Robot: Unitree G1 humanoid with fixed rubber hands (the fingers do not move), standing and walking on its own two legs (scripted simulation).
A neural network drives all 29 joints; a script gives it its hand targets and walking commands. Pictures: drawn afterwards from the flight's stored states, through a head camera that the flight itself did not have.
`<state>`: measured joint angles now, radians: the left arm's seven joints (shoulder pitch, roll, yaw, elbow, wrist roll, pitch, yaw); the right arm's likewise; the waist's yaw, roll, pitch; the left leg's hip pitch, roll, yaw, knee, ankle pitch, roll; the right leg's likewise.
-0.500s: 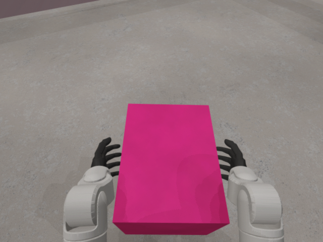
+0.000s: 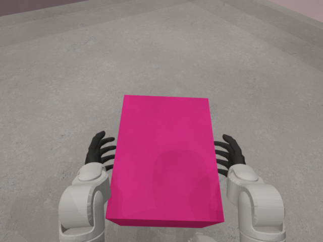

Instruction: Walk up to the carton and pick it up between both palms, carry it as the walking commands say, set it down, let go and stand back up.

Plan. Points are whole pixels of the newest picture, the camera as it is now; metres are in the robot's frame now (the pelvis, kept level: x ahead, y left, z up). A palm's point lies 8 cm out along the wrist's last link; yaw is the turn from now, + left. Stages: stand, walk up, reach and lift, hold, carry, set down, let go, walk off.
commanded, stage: carry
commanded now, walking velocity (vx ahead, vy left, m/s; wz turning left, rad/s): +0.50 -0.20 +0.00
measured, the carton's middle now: (163, 163) +0.32 +0.00 +0.01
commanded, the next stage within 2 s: none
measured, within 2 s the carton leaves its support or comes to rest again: neither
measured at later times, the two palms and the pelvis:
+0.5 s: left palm (133, 68) +0.60 +0.08 +0.09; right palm (222, 67) +0.62 -0.21 +0.09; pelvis +0.35 -0.08 -0.01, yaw +4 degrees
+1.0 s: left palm (157, 22) +0.96 +0.00 +0.08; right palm (221, 24) +0.97 -0.29 +0.07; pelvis +0.70 -0.16 -0.03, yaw +2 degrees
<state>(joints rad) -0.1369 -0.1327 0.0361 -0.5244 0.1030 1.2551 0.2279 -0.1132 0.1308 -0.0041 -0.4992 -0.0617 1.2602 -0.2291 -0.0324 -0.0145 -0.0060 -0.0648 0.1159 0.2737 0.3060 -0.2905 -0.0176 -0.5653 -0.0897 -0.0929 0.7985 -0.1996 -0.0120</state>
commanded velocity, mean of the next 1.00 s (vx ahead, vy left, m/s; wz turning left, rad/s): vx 0.50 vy -0.20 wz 0.00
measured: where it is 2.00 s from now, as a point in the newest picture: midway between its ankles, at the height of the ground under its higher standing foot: (183, 102)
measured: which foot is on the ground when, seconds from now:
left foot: down 0.00-0.16, up 0.18-0.54, down 0.56-0.96, up 0.98-1.00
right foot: up 0.00-0.12, down 0.14-0.60, up 0.62-0.94, down 0.96-1.00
